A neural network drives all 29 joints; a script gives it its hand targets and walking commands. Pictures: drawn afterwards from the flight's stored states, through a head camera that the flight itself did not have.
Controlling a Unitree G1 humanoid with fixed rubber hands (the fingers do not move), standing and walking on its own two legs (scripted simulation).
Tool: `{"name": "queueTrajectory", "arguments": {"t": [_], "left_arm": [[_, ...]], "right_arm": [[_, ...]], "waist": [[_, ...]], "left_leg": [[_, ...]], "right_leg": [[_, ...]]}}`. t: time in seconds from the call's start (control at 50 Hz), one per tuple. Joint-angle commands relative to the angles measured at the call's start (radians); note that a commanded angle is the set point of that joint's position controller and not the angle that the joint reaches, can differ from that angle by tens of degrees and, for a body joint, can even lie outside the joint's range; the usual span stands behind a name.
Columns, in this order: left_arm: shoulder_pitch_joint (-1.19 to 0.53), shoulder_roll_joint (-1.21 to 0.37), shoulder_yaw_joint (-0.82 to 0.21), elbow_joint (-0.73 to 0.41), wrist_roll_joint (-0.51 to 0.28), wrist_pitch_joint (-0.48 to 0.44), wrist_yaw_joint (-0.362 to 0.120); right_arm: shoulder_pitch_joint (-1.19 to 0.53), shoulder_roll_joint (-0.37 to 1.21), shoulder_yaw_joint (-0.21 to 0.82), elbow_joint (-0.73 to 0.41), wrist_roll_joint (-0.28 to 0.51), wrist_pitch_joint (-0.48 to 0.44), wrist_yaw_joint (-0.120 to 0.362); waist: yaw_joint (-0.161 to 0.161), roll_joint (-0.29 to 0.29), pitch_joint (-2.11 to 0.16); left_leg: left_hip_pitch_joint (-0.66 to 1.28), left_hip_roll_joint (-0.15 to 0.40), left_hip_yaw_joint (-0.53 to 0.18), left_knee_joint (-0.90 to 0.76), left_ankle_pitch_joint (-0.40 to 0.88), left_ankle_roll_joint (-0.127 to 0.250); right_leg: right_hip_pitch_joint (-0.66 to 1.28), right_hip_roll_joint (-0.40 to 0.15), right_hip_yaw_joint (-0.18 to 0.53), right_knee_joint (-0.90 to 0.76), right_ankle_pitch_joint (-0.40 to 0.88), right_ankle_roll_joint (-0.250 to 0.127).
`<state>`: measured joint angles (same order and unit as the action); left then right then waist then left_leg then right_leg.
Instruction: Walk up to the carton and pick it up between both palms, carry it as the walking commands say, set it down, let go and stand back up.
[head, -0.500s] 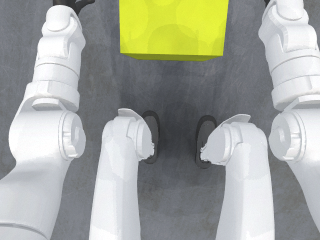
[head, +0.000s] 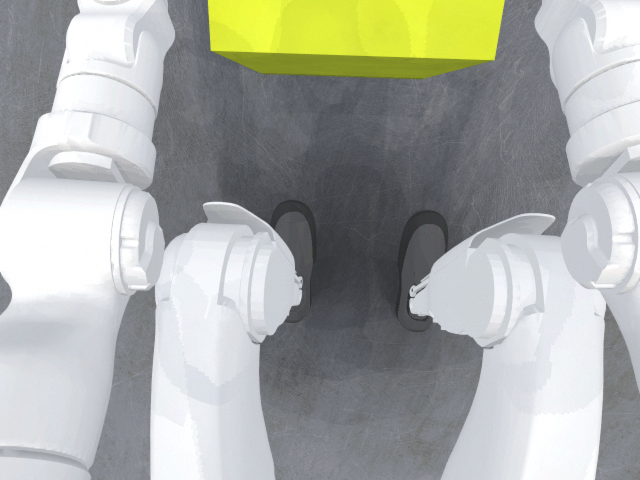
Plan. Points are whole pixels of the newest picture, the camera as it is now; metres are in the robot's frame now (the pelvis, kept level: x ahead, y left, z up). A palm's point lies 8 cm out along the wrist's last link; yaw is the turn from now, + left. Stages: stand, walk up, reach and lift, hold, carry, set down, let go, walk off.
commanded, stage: reach and lift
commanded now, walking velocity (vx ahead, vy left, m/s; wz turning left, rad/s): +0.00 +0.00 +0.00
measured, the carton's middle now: out of the picture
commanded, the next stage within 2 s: none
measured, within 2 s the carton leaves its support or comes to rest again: leaves its support in 1.56 s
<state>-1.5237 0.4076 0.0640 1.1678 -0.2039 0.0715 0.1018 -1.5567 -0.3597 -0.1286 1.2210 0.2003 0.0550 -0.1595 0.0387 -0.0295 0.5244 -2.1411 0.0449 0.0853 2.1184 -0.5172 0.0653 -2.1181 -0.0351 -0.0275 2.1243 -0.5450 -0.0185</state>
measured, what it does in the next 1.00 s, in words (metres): stands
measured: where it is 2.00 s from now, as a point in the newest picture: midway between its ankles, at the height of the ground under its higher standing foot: (355, 285)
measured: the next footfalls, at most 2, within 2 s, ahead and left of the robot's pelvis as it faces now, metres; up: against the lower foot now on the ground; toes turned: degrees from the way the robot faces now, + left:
none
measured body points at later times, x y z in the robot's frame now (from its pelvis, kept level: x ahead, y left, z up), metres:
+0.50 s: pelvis +0.00 +0.00 +0.00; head +0.38 +0.03 +0.23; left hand +0.55 +0.20 -0.20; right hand +0.57 -0.15 -0.19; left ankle +0.13 +0.09 -0.36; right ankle +0.13 -0.12 -0.36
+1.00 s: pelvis +0.00 +0.00 +0.00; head +0.38 +0.03 +0.23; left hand +0.55 +0.19 -0.20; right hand +0.57 -0.13 -0.19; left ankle +0.13 +0.09 -0.36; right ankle +0.13 -0.12 -0.36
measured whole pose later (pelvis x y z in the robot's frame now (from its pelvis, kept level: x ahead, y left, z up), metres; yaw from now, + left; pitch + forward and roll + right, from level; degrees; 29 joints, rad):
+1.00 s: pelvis +0.00 +0.00 +0.00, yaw +0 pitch +31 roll -1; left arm -1.57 0.35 0.00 1.24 -0.23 0.05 0.11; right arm -1.59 -0.33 -0.07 1.29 0.21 0.02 -0.14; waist 0.04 -0.03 0.52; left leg -2.14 0.02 0.08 2.12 -0.52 0.07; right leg -2.12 -0.04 -0.03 2.13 -0.55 -0.02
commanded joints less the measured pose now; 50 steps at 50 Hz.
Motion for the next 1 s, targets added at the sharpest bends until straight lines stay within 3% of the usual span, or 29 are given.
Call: {"name": "queueTrajectory", "arguments": {"t": [0.0, 0.02, 0.04, 0.08, 0.12, 0.18, 0.2, 0.24, 0.26, 0.28, 0.3, 0.34, 0.4, 0.42, 0.44, 0.46, 0.48, 0.52, 0.56, 0.58, 0.62, 0.64, 0.66, 0.68, 0.78, 0.82, 0.88, 0.9, 0.98], "left_arm": [[-0.366, 0.124, -0.035, -0.039, -0.124, -0.023, 0.003], [-0.331, 0.118, -0.030, 0.009, -0.119, -0.027, 0.006], [-0.350, 0.109, -0.015, -0.032, -0.102, -0.025, 0.004], [-0.373, 0.084, -0.057, -0.072, -0.130, -0.032, -0.002], [-0.438, 0.128, -0.015, -0.160, -0.132, -0.043, 0.004], [-0.382, 0.103, -0.040, -0.072, -0.131, -0.039, 0.011], [-0.413, 0.104, -0.047, -0.101, -0.132, -0.036, 0.012], [-0.416, 0.097, -0.050, -0.122, -0.136, -0.043, 0.006], [-0.405, 0.061, -0.063, -0.071, -0.138, -0.034, 0.000], [-0.417, 0.093, -0.028, -0.088, -0.120, -0.040, 0.001], [-0.379, 0.094, -0.025, -0.017, -0.124, -0.039, 0.004], [-0.401, 0.078, -0.060, -0.057, -0.123, -0.044, 0.003], [-0.431, 0.017, -0.090, -0.117, -0.146, -0.055, -0.002], [-0.398, -0.034, -0.132, -0.047, -0.162, -0.039, -0.011], [-0.435, -0.022, -0.090, -0.112, -0.136, -0.048, -0.006], [-0.430, 0.000, -0.086, -0.094, -0.120, -0.050, -0.002], [-0.436, -0.002, -0.080, -0.122, -0.144, -0.056, 0.000], [-0.428, -0.001, -0.059, -0.074, -0.129, -0.051, -0.007], [-0.449, -0.008, -0.051, -0.101, -0.097, -0.061, 0.006], [-0.455, -0.026, -0.071, -0.070, -0.107, -0.054, 0.001], [-0.472, -0.062, -0.077, -0.115, -0.102, -0.064, -0.006], [-0.522, -0.073, -0.099, -0.181, -0.115, -0.072, -0.007], [-0.449, -0.077, -0.077, -0.043, -0.109, -0.052, -0.009], [-0.461, -0.088, -0.074, -0.084, -0.099, -0.058, -0.007], [-0.503, -0.238, -0.127, -0.124, -0.119, -0.064, -0.050], [-0.502, -0.277, -0.123, -0.134, -0.087, -0.063, -0.061], [-0.552, -0.497, -0.163, -0.111, -0.072, -0.058, -0.127], [-0.616, -0.604, -0.191, -0.119, -0.080, -0.038, -0.151], [-0.575, -0.842, -0.163, -0.157, -0.038, -0.009, -0.242]], "right_arm": [[-0.265, -0.232, 0.013, -0.009, 0.017, -0.039, 0.018], [-0.257, -0.213, 0.007, 0.013, 0.038, -0.039, 0.021], [-0.256, -0.205, 0.008, -0.029, 0.013, -0.041, 0.025], [-0.319, -0.200, -0.010, -0.108, 0.049, -0.054, 0.027], [-0.375, -0.207, 0.010, -0.164, 0.055, -0.057, 0.019], [-0.335, -0.198, 0.030, -0.087, 0.057, -0.048, 0.020], [-0.336, -0.205, 0.036, -0.057, 0.049, -0.049, 0.026], [-0.375, -0.184, 0.056, -0.114, 0.068, -0.052, 0.028], [-0.332, -0.165, 0.035, -0.049, 0.054, -0.043, 0.025], [-0.349, -0.139, 0.049, -0.087, 0.056, -0.045, 0.027], [-0.326, -0.159, 0.032, -0.039, 0.035, -0.042, 0.024], [-0.353, -0.142, 0.061, -0.038, 0.063, -0.048, 0.028], [-0.358, -0.076, 0.079, -0.093, 0.062, -0.053, 0.028], [-0.353, -0.078, 0.077, -0.047, 0.058, -0.049, 0.033], [-0.334, -0.071, 0.058, -0.045, 0.053, -0.050, 0.036], [-0.330, -0.079, 0.033, -0.036, 0.035, -0.054, 0.034], [-0.372, -0.059, 0.086, -0.071, 0.058, -0.055, 0.034], [-0.386, -0.085, 0.086, -0.088, 0.040, -0.061, 0.034], [-0.388, -0.032, 0.070, -0.117, 0.057, -0.066, 0.031], [-0.376, -0.065, 0.061, -0.041, 0.038, -0.062, 0.030], [-0.369, -0.009, 0.075, -0.065, 0.062, -0.068, 0.041], [-0.410, 0.016, 0.084, -0.137, 0.056, -0.068, 0.043], [-0.396, -0.002, 0.104, -0.054, 0.054, -0.057, 0.040], [-0.393, 0.043, 0.098, -0.098, 0.056, -0.064, 0.041], [-0.384, 0.172, 0.094, -0.095, 0.018, -0.062, 0.072], [-0.384, 0.221, 0.118, -0.067, 0.014, -0.061, 0.088], [-0.455, 0.520, 0.153, -0.084, 0.017, -0.038, 0.158], [-0.498, 0.535, 0.142, -0.090, -0.001, -0.032, 0.178], [-0.473, 0.798, 0.159, -0.123, -0.035, 0.007, 0.261]], "waist": [[-0.074, 0.027, -1.300], [-0.064, 0.042, -1.264], [-0.065, 0.001, -1.259], [-0.084, 0.044, -1.317], [-0.047, 0.015, -1.366], [-0.021, 0.057, -1.344], [-0.064, 0.026, -1.328], [-0.018, 0.013, -1.310], [-0.064, 0.025, -1.286], [-0.028, 0.000, -1.278], [-0.061, 0.008, -1.294], [-0.039, 0.028, -1.296], [-0.067, 0.046, -1.349], [-0.105, 0.032, -1.301], [-0.062, 0.048, -1.282], [-0.073, 0.042, -1.282], [-0.041, 0.032, -1.340], [-0.047, -0.015, -1.273], [-0.029, 0.018, -1.272], [-0.062, -0.003, -1.235], [-0.064, 0.072, -1.251], [-0.061, 0.044, -1.304], [-0.046, 0.025, -1.240], [-0.033, -0.001, -1.257], [-0.106, 0.034, -1.241], [-0.045, 0.045, -1.186], [-0.049, 0.008, -1.193], [-0.085, 0.072, -1.164], [-0.063, -0.012, -1.113]], "left_leg": [[0.608, -0.055, -0.142, -0.090, 0.323, -0.084], [0.599, -0.065, -0.133, -0.115, 0.218, -0.081], [0.584, -0.063, -0.155, -0.116, 0.273, -0.076], [0.587, -0.062, -0.153, -0.112, 0.288, -0.071], [0.552, -0.064, -0.129, -0.098, 0.308, -0.065], [0.618, -0.066, -0.130, -0.106, 0.325, -0.080], [0.583, -0.058, -0.133, -0.109, 0.250, -0.084], [0.524, -0.067, -0.126, -0.115, 0.271, -0.072], [0.551, -0.068, -0.139, -0.128, 0.252, -0.076], [0.518, -0.074, -0.124, -0.117, 0.257, -0.074], [0.550, -0.067, -0.126, -0.100, 0.249, -0.073], [0.584, -0.065, -0.142, -0.129, 0.255, -0.072], [0.629, -0.074, -0.137, -0.095, 0.318, -0.079], [0.648, -0.073, -0.154, -0.121, 0.309, -0.078], [0.590, -0.084, -0.137, -0.121, 0.287, -0.081], [0.620, -0.085, -0.147, -0.112, 0.304, -0.078], [0.606, -0.087, -0.141, -0.106, 0.313, -0.077], [0.572, -0.085, -0.138, -0.098, 0.287, -0.071], [0.542, -0.090, -0.129, -0.121, 0.250, -0.068], [0.552, -0.093, -0.126, -0.115, 0.236, -0.073], [0.617, -0.090, -0.150, -0.130, 0.254, -0.070], [0.602, -0.096, -0.131, -0.111, 0.296, -0.070], [0.575, -0.095, -0.140, -0.117, 0.248, -0.068], [0.557, -0.098, -0.150, -0.135, 0.265, -0.064], [0.589, -0.105, -0.165, -0.134, 0.242, -0.061], [0.539, -0.114, -0.139, -0.126, 0.263, -0.075], [0.563, -0.121, -0.149, -0.139, 0.235, -0.051], [0.545, -0.121, -0.149, -0.113, 0.198, -0.058], [0.470, -0.134, -0.142, -0.094, 0.235, -0.042]], "right_leg": [[0.390, 0.064, 0.016, -0.065, 0.245, -0.001], [0.355, 0.061, 0.007, -0.079, 0.156, 0.000], [0.333, 0.062, 0.004, -0.064, 0.199, 0.005], [0.393, 0.057, 0.012, -0.059, 0.240, 0.000], [0.454, 0.065, 0.019, -0.060, 0.286, -0.003], [0.398, 0.057, 0.018, -0.056, 0.241, 0.004], [0.433, 0.058, 0.008, -0.057, 0.223, -0.002], [0.432, 0.066, 0.030, -0.075, 0.241, -0.001], [0.401, 0.069, 0.007, -0.067, 0.226, 0.000], [0.414, 0.067, 0.024, -0.078, 0.227, 0.001], [0.428, 0.065, 0.035, -0.081, 0.216, 0.000], [0.407, 0.058, 0.022, -0.059, 0.222, 0.009], [0.417, 0.068, 0.030, -0.063, 0.263, -0.010], [0.414, 0.069, 0.014, -0.075, 0.236, -0.004], [0.391, 0.073, 0.019, -0.076, 0.239, -0.009], [0.368, 0.079, 0.010, -0.062, 0.243, -0.002], [0.414, 0.071, 0.028, -0.051, 0.251, -0.007], [0.442, 0.079, 0.038, -0.078, 0.233, -0.006], [0.411, 0.089, 0.021, -0.078, 0.229, -0.004], [0.398, 0.085, 0.019, -0.089, 0.195, 0.006], [0.395, 0.085, 0.021, -0.067, 0.238, -0.011], [0.406, 0.086, 0.021, -0.083, 0.259, -0.009], [0.433, 0.090, 0.035, -0.087, 0.212, -0.006], [0.436, 0.088, 0.022, -0.070, 0.250, -0.001], [0.405, 0.097, 0.018, -0.066, 0.234, -0.022], [0.414, 0.102, 0.037, -0.075, 0.247, -0.019], [0.410, 0.114, 0.013, -0.069, 0.214, -0.003], [0.359, 0.123, 0.013, -0.057, 0.193, -0.024], [0.369, 0.134, 0.010, -0.044, 0.220, -0.026]]}}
